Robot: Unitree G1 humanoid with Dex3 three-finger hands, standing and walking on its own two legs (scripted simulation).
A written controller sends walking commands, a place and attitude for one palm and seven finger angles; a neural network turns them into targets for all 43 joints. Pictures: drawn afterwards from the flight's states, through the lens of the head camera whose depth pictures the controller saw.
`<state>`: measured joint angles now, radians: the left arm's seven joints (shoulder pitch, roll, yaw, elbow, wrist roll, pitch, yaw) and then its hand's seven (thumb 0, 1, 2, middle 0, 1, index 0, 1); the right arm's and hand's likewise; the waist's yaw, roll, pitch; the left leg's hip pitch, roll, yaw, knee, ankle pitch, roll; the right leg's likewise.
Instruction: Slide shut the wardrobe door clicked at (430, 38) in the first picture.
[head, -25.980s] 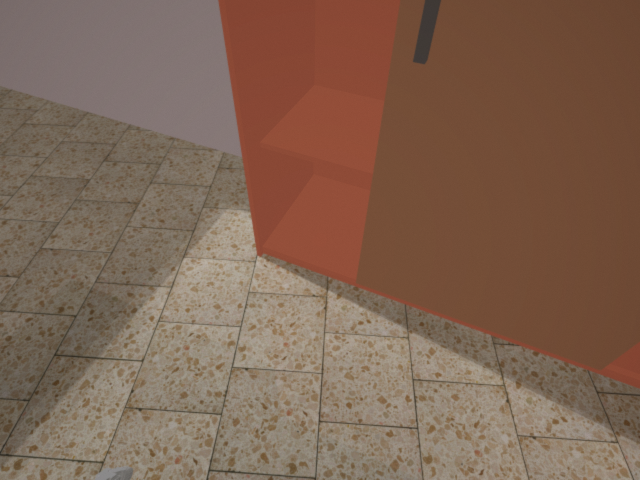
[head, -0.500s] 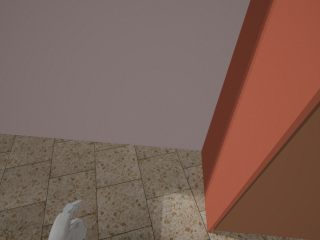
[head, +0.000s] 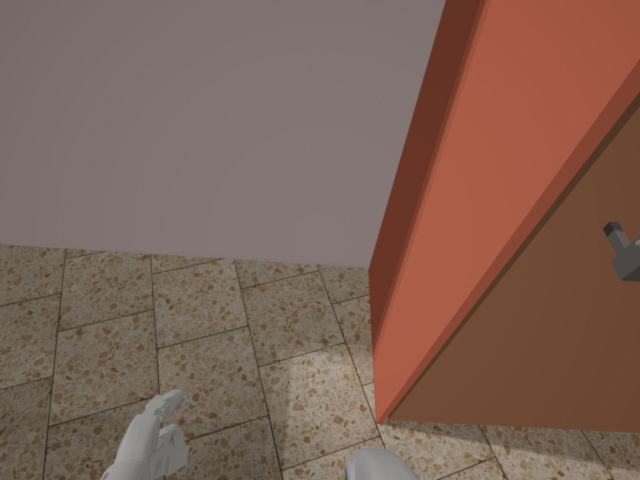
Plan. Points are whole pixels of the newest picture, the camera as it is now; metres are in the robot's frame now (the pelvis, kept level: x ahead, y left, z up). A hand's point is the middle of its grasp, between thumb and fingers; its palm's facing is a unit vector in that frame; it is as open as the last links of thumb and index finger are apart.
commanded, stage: stop walking and hold the door there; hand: right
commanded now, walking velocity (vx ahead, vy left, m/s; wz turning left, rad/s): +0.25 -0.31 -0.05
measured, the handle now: out of the picture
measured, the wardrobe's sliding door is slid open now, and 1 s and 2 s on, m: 0.01 0.00 0.01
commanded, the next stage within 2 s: loosen the grip on the handle in 0.96 s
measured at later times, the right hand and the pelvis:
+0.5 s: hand out of the picture +0.30 -0.27 +0.22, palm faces +0.22 +0.97 -0.07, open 6.5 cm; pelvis -0.01 -0.11 +0.00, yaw -1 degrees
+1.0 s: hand out of the picture +0.30 -0.27 +0.23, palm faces +0.17 +0.98 -0.05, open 6.3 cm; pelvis -0.01 -0.12 +0.01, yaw -1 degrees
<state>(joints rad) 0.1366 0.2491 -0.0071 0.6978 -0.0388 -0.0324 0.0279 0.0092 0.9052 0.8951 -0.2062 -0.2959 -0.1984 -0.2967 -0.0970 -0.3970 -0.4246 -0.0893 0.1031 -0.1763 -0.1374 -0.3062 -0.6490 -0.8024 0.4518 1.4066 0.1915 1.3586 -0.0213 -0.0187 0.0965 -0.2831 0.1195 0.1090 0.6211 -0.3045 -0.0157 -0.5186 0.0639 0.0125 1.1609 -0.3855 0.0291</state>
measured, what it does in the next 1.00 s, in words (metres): steps to the right: right foot, then left foot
